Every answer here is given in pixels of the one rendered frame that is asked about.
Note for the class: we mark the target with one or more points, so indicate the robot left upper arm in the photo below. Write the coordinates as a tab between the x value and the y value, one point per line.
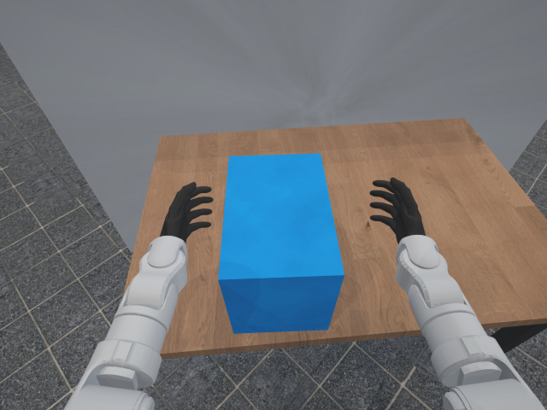
96	397

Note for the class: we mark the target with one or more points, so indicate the robot right upper arm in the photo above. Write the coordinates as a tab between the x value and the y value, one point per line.
507	394

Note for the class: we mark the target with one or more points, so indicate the carton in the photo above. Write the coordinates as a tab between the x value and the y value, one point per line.
280	265

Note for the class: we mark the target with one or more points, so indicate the table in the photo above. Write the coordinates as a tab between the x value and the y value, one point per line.
491	234

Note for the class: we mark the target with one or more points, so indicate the robot right forearm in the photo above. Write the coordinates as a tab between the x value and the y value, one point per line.
462	353

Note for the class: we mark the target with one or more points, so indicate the robot right hand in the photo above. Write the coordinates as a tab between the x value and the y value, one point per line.
406	218

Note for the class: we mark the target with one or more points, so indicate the robot left hand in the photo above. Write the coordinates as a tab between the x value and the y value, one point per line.
177	221

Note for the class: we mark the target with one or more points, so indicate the robot left forearm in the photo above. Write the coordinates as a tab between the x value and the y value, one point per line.
129	357

